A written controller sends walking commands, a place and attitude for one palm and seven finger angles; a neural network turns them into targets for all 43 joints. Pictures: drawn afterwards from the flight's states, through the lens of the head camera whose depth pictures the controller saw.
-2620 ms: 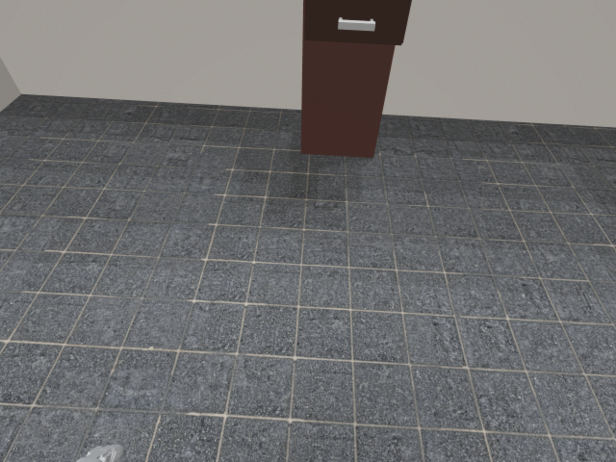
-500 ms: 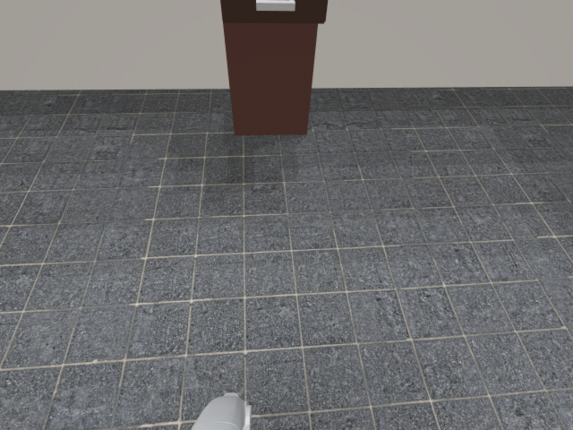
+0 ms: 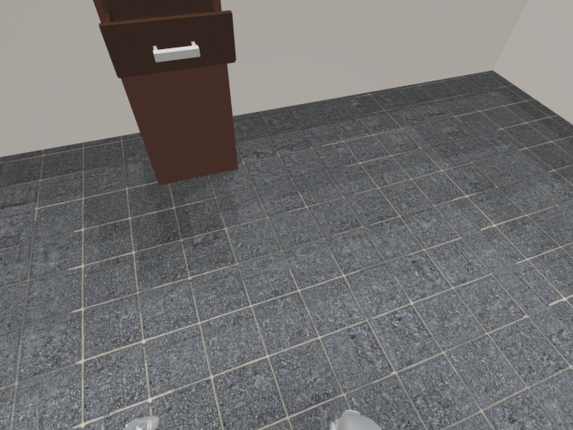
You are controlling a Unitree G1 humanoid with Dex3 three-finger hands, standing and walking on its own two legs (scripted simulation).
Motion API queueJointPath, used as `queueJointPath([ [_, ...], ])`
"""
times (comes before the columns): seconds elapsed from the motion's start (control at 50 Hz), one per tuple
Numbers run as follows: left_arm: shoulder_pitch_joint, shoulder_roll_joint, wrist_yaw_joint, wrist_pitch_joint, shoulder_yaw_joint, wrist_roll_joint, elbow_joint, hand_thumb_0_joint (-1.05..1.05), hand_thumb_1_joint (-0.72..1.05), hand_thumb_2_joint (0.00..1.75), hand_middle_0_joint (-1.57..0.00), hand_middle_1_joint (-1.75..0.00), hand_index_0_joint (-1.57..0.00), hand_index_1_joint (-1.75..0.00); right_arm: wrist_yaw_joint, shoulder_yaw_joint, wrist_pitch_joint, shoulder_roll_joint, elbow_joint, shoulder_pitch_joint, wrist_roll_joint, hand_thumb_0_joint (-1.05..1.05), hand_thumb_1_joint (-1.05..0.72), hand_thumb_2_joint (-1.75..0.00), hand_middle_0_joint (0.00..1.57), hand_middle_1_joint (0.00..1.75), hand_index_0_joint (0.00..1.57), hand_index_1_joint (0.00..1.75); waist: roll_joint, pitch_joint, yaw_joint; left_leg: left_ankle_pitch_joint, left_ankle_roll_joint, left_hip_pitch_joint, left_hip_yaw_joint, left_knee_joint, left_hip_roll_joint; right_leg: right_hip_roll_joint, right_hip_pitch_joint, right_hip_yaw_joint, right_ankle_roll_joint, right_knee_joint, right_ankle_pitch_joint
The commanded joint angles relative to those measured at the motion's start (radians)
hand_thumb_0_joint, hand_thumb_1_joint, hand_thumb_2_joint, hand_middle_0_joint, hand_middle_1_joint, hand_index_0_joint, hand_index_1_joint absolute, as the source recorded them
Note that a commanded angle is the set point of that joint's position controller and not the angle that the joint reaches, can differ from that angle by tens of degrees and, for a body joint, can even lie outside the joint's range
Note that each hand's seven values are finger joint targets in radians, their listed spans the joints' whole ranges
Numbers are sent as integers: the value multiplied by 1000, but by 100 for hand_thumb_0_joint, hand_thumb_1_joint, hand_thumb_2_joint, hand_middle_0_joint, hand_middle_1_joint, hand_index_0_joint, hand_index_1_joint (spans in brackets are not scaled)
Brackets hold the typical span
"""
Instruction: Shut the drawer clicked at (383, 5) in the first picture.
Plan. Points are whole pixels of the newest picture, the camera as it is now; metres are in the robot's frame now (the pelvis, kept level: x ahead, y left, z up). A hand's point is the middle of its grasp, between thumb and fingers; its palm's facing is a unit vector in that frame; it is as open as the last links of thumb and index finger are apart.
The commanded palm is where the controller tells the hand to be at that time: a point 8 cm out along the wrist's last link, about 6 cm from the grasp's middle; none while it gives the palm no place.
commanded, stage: walk to a spot facing it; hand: left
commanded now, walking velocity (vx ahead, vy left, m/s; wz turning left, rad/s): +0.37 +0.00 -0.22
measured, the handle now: (175, 50) +1.05 +0.34 +0.01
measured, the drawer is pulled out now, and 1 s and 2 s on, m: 0.29 0.29 0.29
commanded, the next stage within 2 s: turn to face it in 0.92 s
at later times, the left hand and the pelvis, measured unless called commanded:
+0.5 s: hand (180, 384) +0.23 +0.19 -0.20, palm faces +0.00 -0.98 -0.18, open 7.3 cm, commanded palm none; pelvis +0.24 +0.00 -0.02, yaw -3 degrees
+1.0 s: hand (250, 219) +0.60 +0.10 -0.18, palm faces -0.20 -0.96 -0.21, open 7.3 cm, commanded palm none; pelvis +0.46 -0.06 -0.03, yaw -12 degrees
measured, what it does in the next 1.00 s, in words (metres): walks ahead: right foot, then left foot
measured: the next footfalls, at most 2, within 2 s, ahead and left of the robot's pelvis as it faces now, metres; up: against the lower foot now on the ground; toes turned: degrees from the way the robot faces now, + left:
right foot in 0.12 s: +0.17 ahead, -0.14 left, +0.00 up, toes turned -10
left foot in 0.48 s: +0.36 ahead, +0.11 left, +0.00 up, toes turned +8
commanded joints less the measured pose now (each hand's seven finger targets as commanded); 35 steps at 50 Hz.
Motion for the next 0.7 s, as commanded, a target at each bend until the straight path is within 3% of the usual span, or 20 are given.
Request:
queueJointPath([
  [0.0,-86,8,-2,-24,-16,-2,-68,0,90,90,-20,-30,-20,-30,3,-20,-11,-123,-14,89,-3,0,-90,-90,20,30,20,30,119,70,-19,251,100,33,-158,-128,306,21,25,-39,-13,-151,-33],
  [0.04,-51,21,0,-32,-14,-2,-51,0,90,90,-20,-30,-20,-30,3,-15,-3,-126,-4,100,-2,0,-90,-90,20,30,20,30,118,47,3,377,77,34,-120,-33,284,68,152,-84,-32,-230,-42],
  [0.06,39,41,4,-40,-9,-1,-18,0,90,90,-20,-30,-20,-30,5,-13,0,-124,0,93,3,0,-90,-90,20,30,20,30,79,-1,51,478,51,-2,-87,102,254,100,304,-104,-50,-297,-11],
  [0.08,185,90,12,-51,6,2,32,0,90,90,-20,-30,-20,-30,10,-7,-3,-113,-6,76,12,0,-90,-90,20,30,20,30,38,-76,120,490,12,-137,-37,312,218,54,556,-37,-91,-306,2],
  [0.1,336,205,26,-62,36,1,71,0,90,90,-20,-30,-20,-30,17,4,-11,-62,-34,86,24,0,-90,-90,20,30,20,30,-168,-207,167,168,-37,-403,27,622,122,-200,822,295,-190,-367,-34],
  [0.12,419,269,31,-62,44,-22,96,0,90,90,-20,-30,-20,-30,14,6,-15,-62,-81,-10,26,0,-90,-90,20,30,20,30,-175,-204,188,-297,-50,-599,-66,867,36,-351,876,563,-284,-475,142],
  [0.14,377,267,37,-63,44,-24,95,0,90,90,-20,-30,-20,-30,12,-3,-14,-72,-84,-72,26,0,-90,-90,20,30,20,30,-126,-185,185,-260,-40,-642,-178,965,84,-342,798,542,-288,-478,135],
  [0.18,220,166,47,-64,18,-21,59,0,90,90,-20,-30,-20,-30,15,-8,2,-57,-84,-106,17,0,-90,-90,20,30,20,30,-2,-30,103,-112,-44,-625,-232,917,157,-272,556,346,-221,-527,78],
  [0.24,128,97,49,-76,-6,-10,51,0,90,90,-20,-30,-20,-30,21,-7,38,-11,-48,-1,8,0,-90,-90,20,30,20,30,-85,37,2,-50,-71,-469,-197,740,163,-185,299,150,-162,-589,63],
  [0.3,115,107,46,-81,2,-8,46,0,90,90,-20,-30,-20,-30,38,-8,40,14,-72,-21,10,0,-90,-90,20,30,20,30,-94,55,-5,27,-74,-368,-166,511,147,-142,213,93,-148,-602,-34],
  [0.36,138,138,40,-77,5,-7,67,0,90,90,-20,-30,-20,-30,48,-11,25,-7,-97,-78,13,0,-90,-90,20,30,20,30,-101,64,11,45,-61,-310,-145,380,121,-147,238,118,-140,-582,-121],
  [0.42,133,149,34,-66,12,-12,68,0,90,90,-20,-30,-20,-30,44,-21,13,-51,-81,-19,10,0,-90,-90,20,30,20,30,-33,75,-31,67,-59,-119,-79,252,71,-109,185,88,-113,-480,-163],
  [0.44,138,132,30,-63,8,-14,66,0,90,90,-20,-30,-20,-30,36,-29,7,-90,-54,68,5,0,-90,-90,20,30,20,30,45,40,-71,20,-51,5,-92,197,64,-60,159,48,-95,-320,-74],
  [0.46,157,71,25,-59,1,-20,52,0,90,90,-20,-30,-20,-30,25,-50,0,-183,-29,190,-7,0,-90,-90,20,30,20,30,268,-20,-111,-122,9,133,-361,53,228,46,46,-29,-46,-7,-102],
  [0.48,145,32,21,-61,-10,-24,18,0,90,90,-20,-30,-20,-30,18,-62,-1,-271,-14,282,-13,0,-90,-90,20,30,20,30,458,-56,-124,-205,93,186,-703,-148,446,140,-100,-54,-18,312,-389],
  [0.5,98,66,29,-59,-4,-16,13,0,90,90,-20,-30,-20,-30,2,-49,4,-237,-4,237,-7,0,-90,-90,20,30,20,30,370,-49,-113,-262,100,143,-750,-192,471,89,-152,66,-34,473,-339],
  [0.52,62,62,21,-62,0,-17,15,0,90,90,-20,-30,-20,-30,-1,-38,2,-195,-32,146,-1,0,-90,-90,20,30,20,30,230,23,-79,-244,112,60,-665,-180,453,34,-193,81,-39,527,-237],
  [0.56,101,46,6,-55,-1,-8,49,0,90,90,-20,-30,-20,-30,-2,-11,-16,-107,-56,28,2,0,-90,-90,20,30,20,30,126,63,-8,-69,65,-44,-427,-173,368,-14,-131,80,-25,479,-102],
  [0.6,148,19,8,-31,-3,-6,67,0,90,90,-20,-30,-20,-30,-6,-8,-25,-91,-54,6,6,0,-90,-90,20,30,20,30,142,39,25,65,59,-73,-274,-175,325,-20,-76,68,-5,426,-61],
  [0.68,106,-4,5,-14,-6,-5,45,0,90,90,-20,-30,-20,-30,-6,-13,-28,-83,-26,45,14,0,-90,-90,20,30,20,30,124,49,28,206,74,7,-153,-196,298,-31,-123,27,19,257,2],
])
